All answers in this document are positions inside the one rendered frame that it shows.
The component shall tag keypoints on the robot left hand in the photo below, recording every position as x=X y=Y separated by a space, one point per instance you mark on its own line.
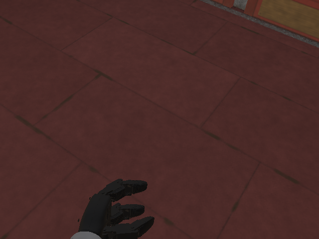
x=103 y=219

